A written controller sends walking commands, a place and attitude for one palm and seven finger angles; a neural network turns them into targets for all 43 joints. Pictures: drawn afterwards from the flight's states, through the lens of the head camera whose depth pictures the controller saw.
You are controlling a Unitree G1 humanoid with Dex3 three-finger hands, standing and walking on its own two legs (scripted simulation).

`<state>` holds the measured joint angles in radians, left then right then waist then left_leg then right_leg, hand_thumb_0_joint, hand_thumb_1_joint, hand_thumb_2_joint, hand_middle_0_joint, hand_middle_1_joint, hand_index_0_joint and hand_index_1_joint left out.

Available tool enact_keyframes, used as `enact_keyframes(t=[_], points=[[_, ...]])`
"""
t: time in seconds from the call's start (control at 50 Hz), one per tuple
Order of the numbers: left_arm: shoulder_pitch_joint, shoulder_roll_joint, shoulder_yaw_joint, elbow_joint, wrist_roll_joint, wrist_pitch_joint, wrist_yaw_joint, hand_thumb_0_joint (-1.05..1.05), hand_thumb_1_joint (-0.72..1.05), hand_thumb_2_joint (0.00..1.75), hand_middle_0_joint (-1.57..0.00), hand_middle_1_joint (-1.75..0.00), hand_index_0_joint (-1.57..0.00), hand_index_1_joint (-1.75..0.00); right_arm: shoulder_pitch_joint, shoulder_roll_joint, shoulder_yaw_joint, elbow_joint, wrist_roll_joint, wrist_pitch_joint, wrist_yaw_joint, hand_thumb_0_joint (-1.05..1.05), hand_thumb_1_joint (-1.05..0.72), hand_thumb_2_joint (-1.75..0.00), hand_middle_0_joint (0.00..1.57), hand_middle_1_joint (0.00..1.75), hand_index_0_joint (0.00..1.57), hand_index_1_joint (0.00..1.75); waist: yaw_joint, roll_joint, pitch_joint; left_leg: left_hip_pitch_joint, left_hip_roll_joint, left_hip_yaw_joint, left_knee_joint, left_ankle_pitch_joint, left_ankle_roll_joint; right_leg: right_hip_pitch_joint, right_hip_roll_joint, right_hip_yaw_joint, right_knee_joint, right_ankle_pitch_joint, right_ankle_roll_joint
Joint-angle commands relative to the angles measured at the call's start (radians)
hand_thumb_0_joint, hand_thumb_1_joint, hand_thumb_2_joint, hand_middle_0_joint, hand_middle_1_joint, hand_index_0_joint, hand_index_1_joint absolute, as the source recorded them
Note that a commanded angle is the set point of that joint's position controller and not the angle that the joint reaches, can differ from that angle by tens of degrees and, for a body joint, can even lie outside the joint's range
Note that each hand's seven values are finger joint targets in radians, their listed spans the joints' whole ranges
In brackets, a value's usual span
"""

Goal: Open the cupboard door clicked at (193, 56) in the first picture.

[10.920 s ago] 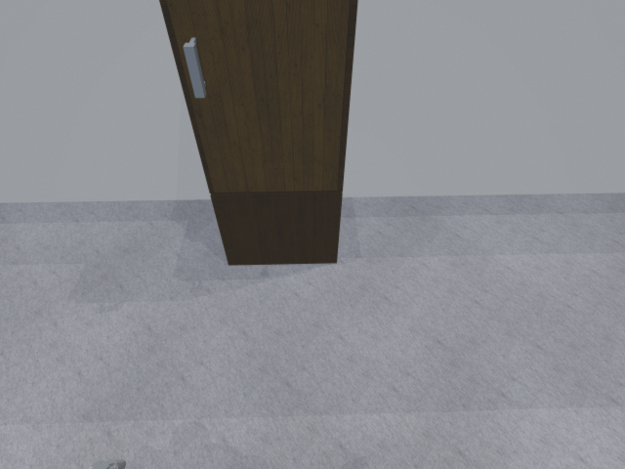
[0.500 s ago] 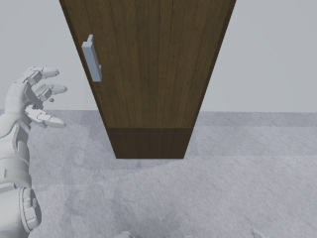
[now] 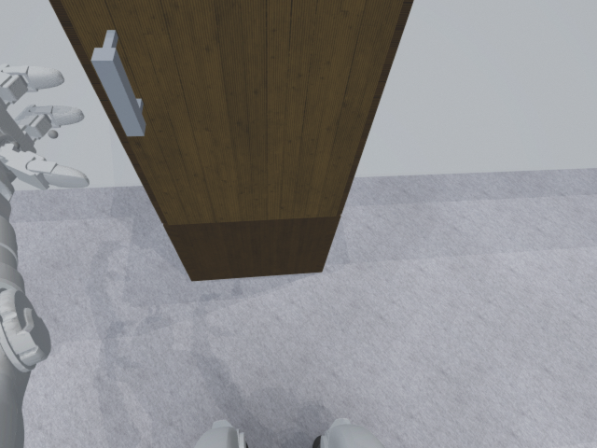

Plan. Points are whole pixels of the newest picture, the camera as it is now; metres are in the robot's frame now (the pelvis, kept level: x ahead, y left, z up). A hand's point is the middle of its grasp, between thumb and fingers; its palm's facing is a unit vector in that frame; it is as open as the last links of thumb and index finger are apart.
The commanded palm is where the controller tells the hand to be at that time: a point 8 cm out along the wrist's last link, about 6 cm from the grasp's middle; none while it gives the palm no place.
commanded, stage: move the hooked fingers beside the handle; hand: left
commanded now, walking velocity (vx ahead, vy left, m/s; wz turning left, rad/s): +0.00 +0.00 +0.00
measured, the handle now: (124, 85) +0.57 +0.21 +0.11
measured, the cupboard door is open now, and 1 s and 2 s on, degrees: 0 0 0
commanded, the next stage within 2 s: slide the fingers in behind the handle in 1.16 s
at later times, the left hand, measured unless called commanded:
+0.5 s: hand (65, 102) +0.53 +0.27 +0.12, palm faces +0.02 -1.00 -0.01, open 14.0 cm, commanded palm +0.50 +0.32 +0.11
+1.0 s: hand (66, 113) +0.51 +0.27 +0.12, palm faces +0.02 -1.00 +0.01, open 14.0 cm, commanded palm +0.50 +0.32 +0.11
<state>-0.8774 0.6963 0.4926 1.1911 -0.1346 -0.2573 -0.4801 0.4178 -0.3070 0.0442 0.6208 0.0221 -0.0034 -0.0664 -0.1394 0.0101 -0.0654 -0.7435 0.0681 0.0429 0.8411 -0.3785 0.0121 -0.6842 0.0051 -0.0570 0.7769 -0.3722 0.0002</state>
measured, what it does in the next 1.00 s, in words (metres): stands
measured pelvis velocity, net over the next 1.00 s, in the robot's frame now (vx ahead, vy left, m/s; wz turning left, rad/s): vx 0.01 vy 0.00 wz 0.00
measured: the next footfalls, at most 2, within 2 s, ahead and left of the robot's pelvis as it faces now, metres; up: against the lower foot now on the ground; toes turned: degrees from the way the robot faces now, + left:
none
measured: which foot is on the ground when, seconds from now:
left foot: down 0.00-1.00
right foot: down 0.00-1.00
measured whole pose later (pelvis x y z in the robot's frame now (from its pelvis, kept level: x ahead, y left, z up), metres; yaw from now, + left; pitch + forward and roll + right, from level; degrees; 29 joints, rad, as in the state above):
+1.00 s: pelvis +0.01 +0.00 -0.01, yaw +0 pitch +19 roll -3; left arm -1.00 0.73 0.48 1.27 -0.10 -0.26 -0.44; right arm 0.39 -0.30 0.06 0.59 0.01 0.07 -0.05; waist -0.17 0.02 -0.08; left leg -0.82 0.08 0.02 0.89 -0.41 0.01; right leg -0.74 0.01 -0.07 0.79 -0.39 0.00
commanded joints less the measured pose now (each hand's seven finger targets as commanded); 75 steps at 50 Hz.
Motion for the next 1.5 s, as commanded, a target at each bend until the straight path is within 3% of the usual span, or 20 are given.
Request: enact_keyframes(t=[0.0,0.08,0.18,0.24,0.3,0.38,0.48,0.52,0.7,0.76,0.88,0.92,0.96,1.08,1.14,1.18,1.26,1.36,1.4,1.48], points=[[-0.470,0.327,0.042,-0.211,-0.017,-0.073,0.014,0.00,-0.50,0.30,-0.30,-1.20,-0.30,-1.20,0.140,-0.179,-0.066,-0.052,-0.009,-0.008,-0.008,0.00,-0.90,-0.90,0.20,0.30,0.20,0.30,-0.008,0.150,-0.446,0.360,-0.034,-0.076,-0.067,0.380,0.020,0.097,0.048,0.021,-0.067,0.335,-0.014],[-0.489,0.399,0.073,-0.150,0.006,-0.060,0.018,0.00,-0.50,0.30,-0.30,-1.20,-0.30,-1.20,0.157,-0.186,-0.060,-0.050,-0.011,0.010,-0.008,0.00,-0.90,-0.90,0.20,0.30,0.20,0.30,-0.016,0.126,-0.434,0.300,-0.036,-0.067,-0.056,0.372,0.028,0.116,0.047,0.031,-0.065,0.357,-0.009],[-0.573,0.390,0.045,-0.158,0.024,-0.065,0.026,0.00,-0.50,0.30,-0.30,-1.20,-0.30,-1.20,0.183,-0.185,-0.059,-0.043,-0.018,0.023,-0.006,0.00,-0.90,-0.90,0.20,0.30,0.20,0.30,-0.040,0.193,-0.470,0.362,-0.026,-0.083,-0.038,0.425,0.020,0.055,0.052,0.023,-0.058,0.353,-0.011],[-0.579,0.385,0.036,-0.105,0.028,-0.051,0.024,0.00,-0.50,0.30,-0.30,-1.20,-0.30,-1.20,0.196,-0.186,-0.055,-0.038,-0.020,0.032,-0.003,0.00,-0.90,-0.90,0.20,0.30,0.20,0.30,-0.055,0.153,-0.445,0.324,-0.024,-0.081,-0.034,0.414,0.024,0.061,0.054,0.022,-0.060,0.359,-0.008],[-0.588,0.457,0.074,-0.090,0.049,-0.043,0.026,0.00,-0.50,0.30,-0.30,-1.20,-0.30,-1.20,0.209,-0.189,-0.051,-0.043,-0.022,0.043,-0.003,0.00,-0.90,-0.90,0.20,0.30,0.20,0.30,-0.043,0.181,-0.473,0.302,-0.029,-0.075,-0.023,0.431,0.026,0.084,0.053,0.028,-0.053,0.389,-0.009],[-0.483,0.440,0.085,-0.102,0.041,-0.046,0.020,0.00,-0.50,0.30,-0.30,-1.20,-0.30,-1.20,0.215,-0.186,-0.056,-0.066,-0.024,0.061,0.007,0.00,-0.90,-0.90,0.20,0.30,0.20,0.30,-0.023,0.148,-0.500,0.316,-0.026,-0.070,-0.020,0.492,0.024,0.107,0.059,0.020,-0.044,0.440,-0.008],[-0.494,0.443,0.103,-0.184,0.022,-0.058,0.012,0.00,-0.50,0.30,-0.30,-1.20,-0.30,-1.20,0.212,-0.185,-0.063,-0.075,-0.024,0.079,0.013,0.00,-0.90,-0.90,0.20,0.30,0.20,0.30,-0.013,0.193,-0.521,0.352,-0.026,-0.067,-0.020,0.514,0.024,0.109,0.063,0.018,-0.045,0.452,-0.010],[-0.463,0.424,0.101,-0.167,0.012,-0.058,0.009,0.00,-0.50,0.30,-0.30,-1.20,-0.30,-1.20,0.207,-0.184,-0.065,-0.072,-0.022,0.081,0.015,0.00,-0.90,-0.90,0.20,0.30,0.20,0.30,-0.018,0.151,-0.488,0.328,-0.027,-0.063,-0.020,0.485,0.028,0.110,0.064,0.020,-0.052,0.444,-0.009],[-0.472,0.356,0.051,-0.201,0.003,-0.068,0.009,0.00,-0.50,0.30,-0.30,-1.20,-0.30,-1.20,0.178,-0.174,-0.064,-0.063,-0.018,0.085,0.014,0.00,-0.90,-0.90,0.20,0.30,0.20,0.30,-0.023,0.226,-0.470,0.380,-0.028,-0.072,-0.018,0.503,0.020,0.065,0.063,0.013,-0.052,0.420,-0.014],[-0.487,0.342,0.038,-0.168,-0.002,-0.062,0.013,0.00,-0.50,0.30,-0.30,-1.20,-0.30,-1.20,0.177,-0.180,-0.062,-0.058,-0.018,0.081,0.010,0.00,-0.90,-0.90,0.20,0.30,0.20,0.30,-0.041,0.160,-0.430,0.347,-0.028,-0.077,-0.023,0.444,0.027,0.052,0.064,0.011,-0.059,0.383,-0.014],[-0.558,0.303,0.007,-0.207,0.001,-0.078,0.037,0.00,-0.50,0.30,-0.30,-1.20,-0.30,-1.20,0.172,-0.175,-0.063,-0.049,-0.022,0.068,0.010,0.00,-0.90,-0.90,0.20,0.30,0.20,0.30,-0.047,0.214,-0.485,0.414,-0.021,-0.096,-0.018,0.477,0.013,0.014,0.060,0.006,-0.049,0.357,-0.015],[-0.537,0.315,0.013,-0.124,0.005,-0.062,0.043,0.00,-0.50,0.30,-0.30,-1.20,-0.30,-1.20,0.168,-0.179,-0.056,-0.047,-0.020,0.066,0.009,0.00,-0.90,-0.90,0.20,0.30,0.20,0.30,-0.059,0.130,-0.412,0.325,-0.023,-0.089,-0.020,0.394,0.021,0.019,0.060,0.008,-0.054,0.331,-0.011],[-0.556,0.351,0.020,-0.093,0.022,-0.054,0.052,0.00,-0.50,0.30,-0.30,-1.20,-0.30,-1.20,0.165,-0.182,-0.048,-0.053,-0.018,0.063,0.003,0.00,-0.90,-0.90,0.20,0.30,0.20,0.30,-0.061,0.132,-0.371,0.261,-0.031,-0.082,-0.024,0.340,0.028,0.027,0.054,0.017,-0.054,0.312,-0.011],[-0.596,0.445,0.070,-0.141,0.039,-0.090,0.048,0.00,-0.50,0.30,-0.30,-1.20,-0.30,-1.20,0.178,-0.182,-0.046,-0.066,-0.022,0.055,0.005,0.00,-0.90,-0.90,0.20,0.30,0.20,0.30,-0.044,0.200,-0.519,0.290,-0.030,-0.078,0.002,0.380,0.022,0.078,0.057,0.030,-0.029,0.354,-0.010],[-0.574,0.431,0.048,-0.087,0.045,-0.071,0.032,0.00,-0.50,0.30,-0.30,-1.20,-0.30,-1.20,0.185,-0.182,-0.044,-0.061,-0.018,0.062,0.004,0.00,-0.90,-0.90,0.20,0.30,0.20,0.30,-0.058,0.162,-0.457,0.243,-0.028,-0.077,0.003,0.357,0.027,0.063,0.059,0.027,-0.035,0.340,-0.007],[-0.584,0.415,0.039,-0.122,0.040,-0.069,0.024,0.00,-0.50,0.30,-0.30,-1.20,-0.30,-1.20,0.193,-0.184,-0.049,-0.057,-0.020,0.061,0.003,0.00,-0.90,-0.90,0.20,0.30,0.20,0.30,-0.056,0.215,-0.493,0.302,-0.024,-0.082,0.002,0.380,0.023,0.027,0.060,0.021,-0.036,0.331,-0.009],[-0.572,0.374,0.024,-0.108,0.022,-0.053,0.021,0.00,-0.50,0.30,-0.30,-1.20,-0.30,-1.20,0.209,-0.184,-0.049,-0.049,-0.022,0.063,0.003,0.00,-0.90,-0.90,0.20,0.30,0.20,0.30,-0.065,0.176,-0.452,0.292,-0.023,-0.088,-0.005,0.378,0.027,0.011,0.064,0.013,-0.044,0.317,-0.011],[-0.589,0.331,0.011,-0.169,0.022,-0.061,0.050,0.00,-0.50,0.30,-0.30,-1.20,-0.30,-1.20,0.226,-0.179,-0.058,-0.034,-0.029,0.064,0.013,0.00,-0.90,-0.90,0.20,0.30,0.20,0.30,-0.063,0.214,-0.482,0.359,-0.018,-0.098,-0.010,0.425,0.020,-0.012,0.068,0.001,-0.046,0.315,-0.016],[-0.556,0.343,0.035,-0.189,0.023,-0.065,0.064,0.00,-0.50,0.30,-0.30,-1.20,-0.30,-1.20,0.225,-0.178,-0.062,-0.036,-0.031,0.066,0.018,0.00,-0.90,-0.90,0.20,0.30,0.20,0.30,-0.042,0.232,-0.519,0.380,-0.018,-0.097,-0.007,0.458,0.014,0.006,0.067,0.003,-0.041,0.337,-0.016],[-0.528,0.326,0.030,-0.198,0.029,-0.061,0.090,0.00,-0.50,0.30,-0.30,-1.20,-0.30,-1.20,0.214,-0.173,-0.063,-0.044,-0.029,0.072,0.027,0.00,-0.90,-0.90,0.20,0.30,0.20,0.30,-0.042,0.191,-0.491,0.336,-0.024,-0.081,-0.011,0.450,0.022,0.046,0.066,0.008,-0.045,0.377,-0.011]])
